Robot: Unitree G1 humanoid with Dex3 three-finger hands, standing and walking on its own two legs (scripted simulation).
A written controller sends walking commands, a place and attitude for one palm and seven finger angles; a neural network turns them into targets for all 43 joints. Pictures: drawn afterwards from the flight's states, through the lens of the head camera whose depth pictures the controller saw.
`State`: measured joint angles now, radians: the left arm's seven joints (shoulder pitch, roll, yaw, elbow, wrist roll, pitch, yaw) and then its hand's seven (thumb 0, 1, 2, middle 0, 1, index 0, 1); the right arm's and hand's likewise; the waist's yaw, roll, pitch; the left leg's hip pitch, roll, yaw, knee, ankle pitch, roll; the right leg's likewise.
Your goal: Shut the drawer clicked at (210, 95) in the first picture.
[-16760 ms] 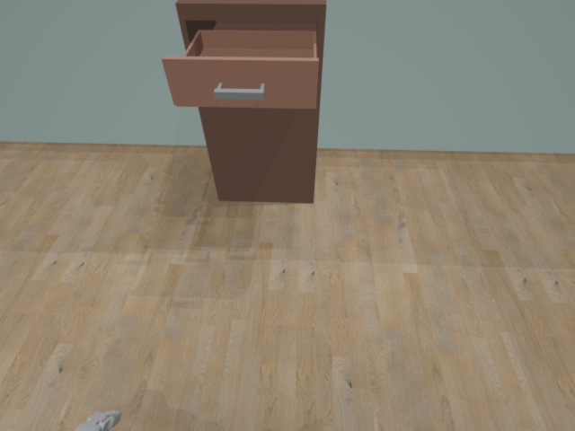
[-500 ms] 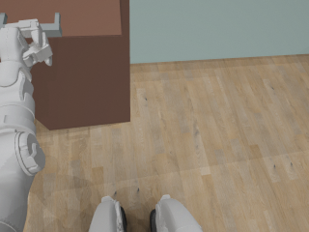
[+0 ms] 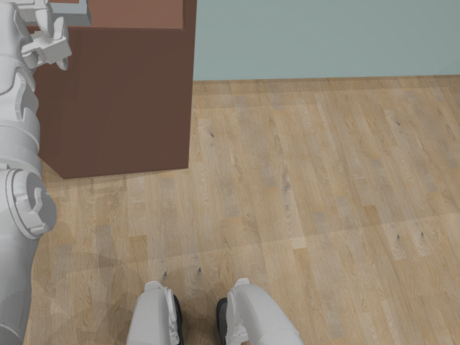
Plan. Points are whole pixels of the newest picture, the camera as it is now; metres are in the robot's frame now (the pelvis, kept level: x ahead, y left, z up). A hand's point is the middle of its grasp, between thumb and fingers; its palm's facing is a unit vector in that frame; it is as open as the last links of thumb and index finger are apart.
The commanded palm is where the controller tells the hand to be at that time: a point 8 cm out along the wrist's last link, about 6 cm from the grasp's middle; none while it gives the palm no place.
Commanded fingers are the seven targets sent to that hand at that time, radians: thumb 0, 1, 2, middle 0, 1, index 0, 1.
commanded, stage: pull the fist back off the drawer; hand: left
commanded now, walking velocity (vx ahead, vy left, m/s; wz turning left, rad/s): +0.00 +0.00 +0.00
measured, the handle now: (39, 3) +0.65 +0.22 +0.09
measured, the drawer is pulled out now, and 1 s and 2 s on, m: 0.00 0.00 0.00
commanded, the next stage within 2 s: draw the hand back to the body in 0.50 s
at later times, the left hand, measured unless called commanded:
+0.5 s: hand (51, 61) +0.54 +0.20 +0.09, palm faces +0.05 -1.00 -0.01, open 3.3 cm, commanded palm +0.51 +0.23 +0.10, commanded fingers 0.00 0.90 0.90 -1.40 -1.60 -1.40 -1.60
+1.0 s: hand (8, 104) +0.42 +0.20 +0.15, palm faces +0.06 -1.00 -0.05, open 3.3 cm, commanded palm +0.38 +0.25 +0.16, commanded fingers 0.00 0.90 0.90 -1.40 -1.60 -1.40 -1.60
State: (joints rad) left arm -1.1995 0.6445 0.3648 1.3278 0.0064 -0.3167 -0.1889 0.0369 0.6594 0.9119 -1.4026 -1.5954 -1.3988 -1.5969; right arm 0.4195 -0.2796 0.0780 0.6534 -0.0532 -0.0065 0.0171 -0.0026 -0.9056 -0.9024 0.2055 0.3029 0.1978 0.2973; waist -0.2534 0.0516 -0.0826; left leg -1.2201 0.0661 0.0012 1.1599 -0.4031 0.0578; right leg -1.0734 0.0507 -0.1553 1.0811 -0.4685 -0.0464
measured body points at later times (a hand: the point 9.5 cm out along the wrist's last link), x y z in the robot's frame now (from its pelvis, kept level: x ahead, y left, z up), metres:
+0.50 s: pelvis +0.04 +0.01 +0.03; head +0.17 +0.03 +0.46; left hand +0.53 +0.25 +0.09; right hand +0.03 -0.25 -0.08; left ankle +0.07 +0.08 -0.64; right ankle +0.02 -0.10 -0.64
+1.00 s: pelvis +0.05 +0.00 +0.06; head +0.10 -0.01 +0.51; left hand +0.41 +0.26 +0.16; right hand +0.17 -0.25 -0.05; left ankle +0.07 +0.08 -0.64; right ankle +0.02 -0.10 -0.64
